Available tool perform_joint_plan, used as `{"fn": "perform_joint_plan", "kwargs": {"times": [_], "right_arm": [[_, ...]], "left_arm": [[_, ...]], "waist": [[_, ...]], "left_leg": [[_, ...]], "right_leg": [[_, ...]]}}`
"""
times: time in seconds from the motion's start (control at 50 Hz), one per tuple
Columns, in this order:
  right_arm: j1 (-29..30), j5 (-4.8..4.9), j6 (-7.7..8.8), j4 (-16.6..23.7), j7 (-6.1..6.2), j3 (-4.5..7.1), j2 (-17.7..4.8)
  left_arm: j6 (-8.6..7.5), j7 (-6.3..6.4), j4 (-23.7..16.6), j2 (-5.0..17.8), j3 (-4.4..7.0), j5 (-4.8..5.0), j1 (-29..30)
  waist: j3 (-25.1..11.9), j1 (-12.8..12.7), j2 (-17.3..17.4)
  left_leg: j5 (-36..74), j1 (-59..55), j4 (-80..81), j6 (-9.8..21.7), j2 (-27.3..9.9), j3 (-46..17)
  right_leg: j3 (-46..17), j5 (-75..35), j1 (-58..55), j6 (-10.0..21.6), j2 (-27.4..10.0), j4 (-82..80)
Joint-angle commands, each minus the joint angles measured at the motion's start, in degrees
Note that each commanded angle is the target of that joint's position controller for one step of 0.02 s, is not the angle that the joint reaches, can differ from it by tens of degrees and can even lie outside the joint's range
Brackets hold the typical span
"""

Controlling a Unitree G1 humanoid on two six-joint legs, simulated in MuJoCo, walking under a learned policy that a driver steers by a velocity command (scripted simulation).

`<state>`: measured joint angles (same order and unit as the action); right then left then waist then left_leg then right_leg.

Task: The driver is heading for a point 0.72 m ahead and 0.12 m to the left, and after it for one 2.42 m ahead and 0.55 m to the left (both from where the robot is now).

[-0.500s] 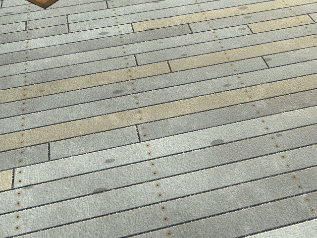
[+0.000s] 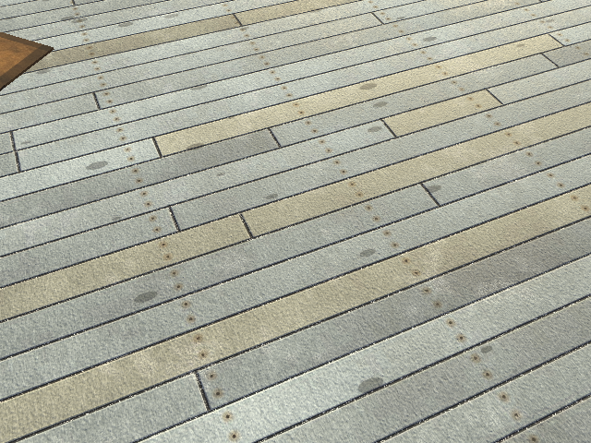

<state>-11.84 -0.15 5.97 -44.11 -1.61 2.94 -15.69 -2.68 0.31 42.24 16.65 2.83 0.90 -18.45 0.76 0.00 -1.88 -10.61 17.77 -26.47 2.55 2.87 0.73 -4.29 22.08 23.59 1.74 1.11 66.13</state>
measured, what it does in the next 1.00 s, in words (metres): walks ahead, turning left: right foot, then left foot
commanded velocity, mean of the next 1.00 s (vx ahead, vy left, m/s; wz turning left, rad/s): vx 0.44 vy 0.00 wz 0.23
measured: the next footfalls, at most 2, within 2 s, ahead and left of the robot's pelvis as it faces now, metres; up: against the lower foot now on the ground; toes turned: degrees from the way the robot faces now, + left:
right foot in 0.36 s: +0.37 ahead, -0.15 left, +0.00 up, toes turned -1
left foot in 0.88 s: +0.62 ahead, +0.12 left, +0.00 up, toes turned +16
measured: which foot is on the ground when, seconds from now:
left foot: down 0.00-0.38, up 0.40-0.86, down 0.88-1.00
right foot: up 0.00-0.34, down 0.36-0.86, up 0.88-1.00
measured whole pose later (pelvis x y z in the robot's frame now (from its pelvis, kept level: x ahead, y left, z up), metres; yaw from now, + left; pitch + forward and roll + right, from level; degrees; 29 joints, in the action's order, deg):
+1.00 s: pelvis +0.51 +0.01 -0.01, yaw +18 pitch +2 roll -1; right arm -7.0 0.4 1.6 -38.6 -1.7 3.9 -17.4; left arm -3.0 1.2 44.4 17.2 3.0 0.1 -10.9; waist 4.9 -0.3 -0.2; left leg -4.6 27.2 -31.6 5.2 4.4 0.2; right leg -1.0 30.1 22.6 -3.0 -0.2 72.2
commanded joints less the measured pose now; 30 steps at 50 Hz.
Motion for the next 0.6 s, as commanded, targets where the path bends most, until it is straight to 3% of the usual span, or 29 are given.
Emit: {"fn": "perform_joint_plan", "kwargs": {"times": [0.02,0.04,0.08,0.12,0.18,0.24,0.3,0.32,0.34,0.36,0.38,0.4,0.42,0.44,0.46,0.48,0.54,0.6], "right_arm": [[-2.46,-0.29,0.28,1.71,0.13,0.82,-4.92],[-2.45,-0.03,0.41,1.32,0.29,1.22,-6.75],[-3.27,0.60,0.46,0.58,0.63,1.51,-7.79],[-4.17,0.88,0.06,-0.09,0.91,1.83,-9.03],[-7.31,1.31,-0.47,-1.66,1.11,1.83,-9.88],[-10.48,1.61,-1.23,-3.44,1.17,1.77,-10.11],[-11.09,1.68,-2.25,-4.49,1.53,2.13,-11.13],[-10.46,1.66,-2.52,-4.51,1.68,2.30,-11.76],[-9.45,1.74,-2.78,-4.39,1.82,2.26,-11.87],[-9.50,1.31,-2.78,-3.84,1.87,1.54,-10.24],[-12.70,0.27,-1.99,-1.83,1.64,-0.24,-5.12],[-15.65,0.88,-1.05,-2.66,1.42,-1.16,-3.04],[-11.49,2.41,-0.55,-2.16,1.17,0.70,-9.34],[-6.82,3.05,-0.41,-0.68,1.06,0.96,-9.84],[-3.44,1.68,-0.67,-0.63,1.20,1.00,-8.85],[-5.44,1.69,-1.30,-0.31,1.31,1.27,-7.98],[-7.81,2.11,-3.73,-1.89,1.60,1.07,-5.03],[-3.45,1.37,-4.11,0.00,1.77,1.18,-4.31]], "left_arm": [[-1.26,-0.17,-5.32,4.76,1.60,-0.67,2.60],[-1.13,-0.20,-5.42,3.76,1.27,-0.30,1.85],[-1.12,-0.22,-6.69,3.13,0.74,-0.72,5.55],[-1.52,-0.43,-7.44,2.11,0.27,-0.89,9.24],[-2.11,-1.13,-8.55,1.19,-0.12,-0.43,14.75],[-2.41,-1.88,-10.06,1.75,0.04,0.13,19.15],[-2.69,-2.57,-10.89,3.15,0.55,0.12,19.79],[-2.76,-2.56,-10.37,4.21,1.05,-0.03,17.37],[-2.74,-2.32,-8.71,5.80,2.00,-0.30,11.46],[-2.66,-1.75,-6.51,8.59,3.30,-0.73,2.89],[-2.40,-1.15,-5.77,14.02,4.56,-2.11,-5.54],[-1.89,-1.24,-4.67,12.53,4.28,-1.09,-7.70],[-1.72,-1.18,-4.72,8.60,2.98,-0.82,-5.59],[-1.73,-1.01,-4.84,7.16,2.39,-0.78,-2.01],[-2.05,-1.41,-4.43,5.57,1.79,-1.29,0.49],[-2.52,-1.42,-4.29,5.30,1.77,-1.54,3.62],[-3.97,-1.57,-3.11,3.63,1.75,-1.50,7.12],[-4.45,-0.93,-0.96,5.60,2.60,-2.05,5.64]], "waist": [[-0.86,0.77,6.52],[-1.13,-0.03,8.80],[0.32,0.96,7.13],[0.65,2.07,5.76],[0.98,4.23,5.52],[2.11,5.42,5.75],[2.12,3.95,6.48],[0.64,2.15,6.91],[-2.94,-1.45,6.52],[-9.02,-5.31,5.23],[-18.92,-6.64,-4.49],[-25.30,-6.25,-14.28],[-17.34,-7.10,-7.88],[-10.08,-5.95,-5.45],[-4.13,-4.86,-1.50],[-4.06,-1.55,-5.57],[-0.97,1.03,-3.59],[0.94,0.41,-0.69]], "left_leg": [[3.21,-11.59,15.42,9.49,-14.42,-18.79],[5.35,-10.09,16.27,10.75,-15.32,-17.87],[11.06,-9.72,17.81,11.49,-15.15,-14.31],[13.08,-10.00,18.25,10.31,-13.79,-10.77],[14.38,-10.40,17.94,8.83,-12.62,-7.23],[14.15,-14.17,16.66,8.27,-14.63,-7.80],[19.29,-19.26,13.10,6.88,-16.92,-8.48],[26.31,-19.96,9.91,6.21,-16.69,-7.83],[34.64,-18.95,3.03,5.06,-15.00,-5.83],[33.37,-12.55,-8.04,3.34,-12.13,-4.32],[13.51,7.66,-29.62,-0.31,-5.72,-1.19],[-21.82,19.59,-42.90,-1.55,-0.36,-5.11],[-20.64,24.94,-47.81,-1.00,-3.59,-8.73],[-15.72,25.97,-46.93,-0.74,-6.14,-7.04],[-12.77,22.71,-42.68,-0.45,-7.99,-6.61],[-8.96,21.00,-40.73,-1.15,-9.49,-6.45],[-4.75,16.45,-39.16,-2.85,-10.54,-6.61],[3.30,21.36,-32.49,-3.59,-10.72,-8.28]], "right_leg": [[-0.95,-4.84,13.81,-0.30,-6.41,-2.61],[-0.36,-5.11,13.30,-0.91,-6.87,-4.88],[0.65,-8.49,14.75,-2.25,-7.50,-11.48],[1.75,-15.34,14.01,-2.49,-7.16,-19.60],[3.37,-24.06,10.12,-2.54,-5.32,-29.39],[3.43,-25.18,9.73,-1.66,-4.27,-33.84],[3.46,-19.84,8.31,0.49,-3.43,-36.93],[4.37,-18.18,4.24,1.46,-2.35,-37.87],[5.86,-18.83,-4.59,2.98,-0.92,-39.69],[3.86,-20.35,-19.19,5.12,-3.17,-38.73],[-15.51,-18.97,-42.53,11.88,-18.14,-37.04],[-34.60,-9.74,-48.78,16.75,-25.64,-44.73],[-30.34,-3.87,-42.56,14.15,-23.69,-46.94],[-22.03,-5.22,-34.49,12.13,-21.57,-48.51],[-13.53,-15.19,-25.42,9.10,-17.53,-49.92],[-12.11,-13.66,-21.66,10.48,-17.60,-52.61],[-4.80,-16.00,-13.36,10.46,-15.58,-58.33],[0.13,-20.61,-15.08,10.36,-16.05,-60.01]]}}
Velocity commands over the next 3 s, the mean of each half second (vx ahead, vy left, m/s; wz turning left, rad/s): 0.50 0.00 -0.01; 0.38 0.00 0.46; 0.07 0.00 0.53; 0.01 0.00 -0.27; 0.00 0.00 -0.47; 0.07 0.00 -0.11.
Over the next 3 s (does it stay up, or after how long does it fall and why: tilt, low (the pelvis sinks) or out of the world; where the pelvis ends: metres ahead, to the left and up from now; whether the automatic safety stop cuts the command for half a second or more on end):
stays up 0.64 -0.02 -0.01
